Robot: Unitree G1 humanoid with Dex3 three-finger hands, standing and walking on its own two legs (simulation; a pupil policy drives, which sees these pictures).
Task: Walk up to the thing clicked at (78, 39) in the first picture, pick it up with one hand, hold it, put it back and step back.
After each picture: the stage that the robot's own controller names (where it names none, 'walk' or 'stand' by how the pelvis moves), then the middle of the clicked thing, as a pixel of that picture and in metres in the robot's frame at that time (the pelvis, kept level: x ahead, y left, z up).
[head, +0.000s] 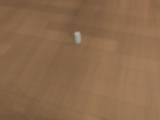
stand; (77, 37) +1.48 +0.13 -0.72
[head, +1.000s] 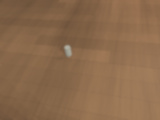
walk; (68, 51) +1.33 +0.31 -0.70
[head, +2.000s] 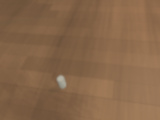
walk; (61, 82) +0.83 +0.33 -0.71
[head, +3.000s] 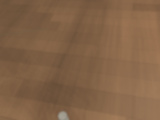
walk; (63, 118) +0.49 +0.25 -0.72
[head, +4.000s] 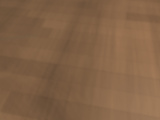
stand; out of the picture +0.36 +0.23 -0.72
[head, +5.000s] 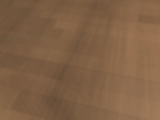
stand; out of the picture +0.36 +0.20 -0.72
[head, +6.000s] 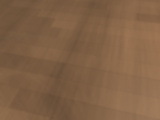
stand; out of the picture +0.38 +0.22 -0.72
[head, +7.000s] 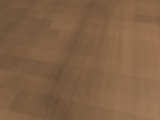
stand; out of the picture +0.37 +0.23 -0.73
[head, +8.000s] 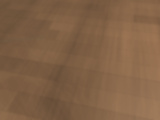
stand; out of the picture +0.37 +0.23 -0.73
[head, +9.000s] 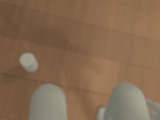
go down; (29, 62) +0.44 +0.24 -0.36
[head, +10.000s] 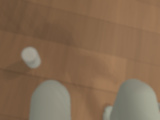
go down; (31, 58) +0.45 +0.24 -0.31
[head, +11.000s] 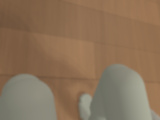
close in; out of the picture +0.44 +0.27 -0.23
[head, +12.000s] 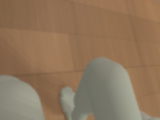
close; out of the picture +0.44 +0.29 -0.23
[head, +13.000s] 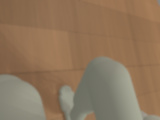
lift; out of the picture +0.43 +0.29 -0.23
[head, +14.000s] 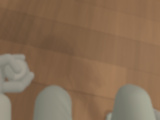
lift; (18, 74) +0.35 +0.25 -0.08
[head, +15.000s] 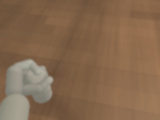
hold; (39, 85) +0.34 +0.17 +0.04
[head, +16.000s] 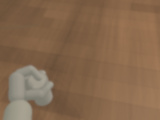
hold; (40, 89) +0.34 +0.18 -0.01
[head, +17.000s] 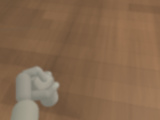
crouch; (46, 90) +0.34 +0.16 -0.01
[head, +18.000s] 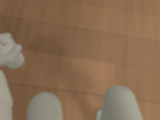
crouch; (9, 53) +0.45 +0.24 -0.11
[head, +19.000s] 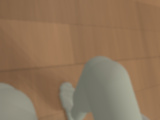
lower; out of the picture +0.44 +0.27 -0.24
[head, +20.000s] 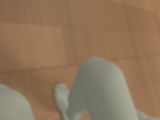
lower; out of the picture +0.43 +0.28 -0.24
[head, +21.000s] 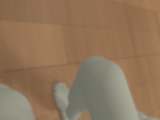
lower; out of the picture +0.43 +0.28 -0.24
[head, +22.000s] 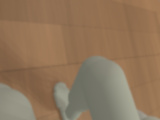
lower; out of the picture +0.43 +0.28 -0.24
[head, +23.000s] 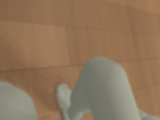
loosen; out of the picture +0.43 +0.28 -0.24
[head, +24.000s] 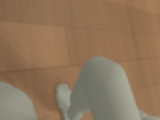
withdraw; out of the picture +0.43 +0.28 -0.24
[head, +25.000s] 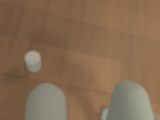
walk; (33, 62) +0.46 +0.22 -0.31
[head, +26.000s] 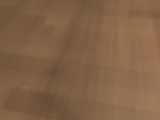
stand; out of the picture +0.39 +0.20 -0.65
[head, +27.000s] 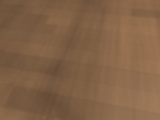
stand; out of the picture +0.39 +0.20 -0.67
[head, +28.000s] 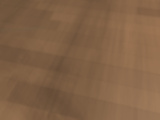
stand; out of the picture +0.39 +0.20 -0.68
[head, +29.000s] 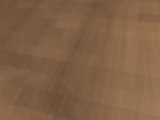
walk; out of the picture +0.41 +0.21 -0.72
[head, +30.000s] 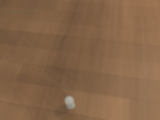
walk; (69, 102) +0.48 +0.18 -0.71
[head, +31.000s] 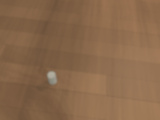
walk; (52, 78) +0.69 +0.25 -0.71
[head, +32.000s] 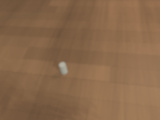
stand; (63, 68) +1.00 +0.33 -0.71
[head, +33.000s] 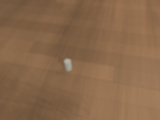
stand; (68, 64) +1.05 +0.22 -0.72
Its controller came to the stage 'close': yes
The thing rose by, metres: 0.71
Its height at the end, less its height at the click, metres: +0.00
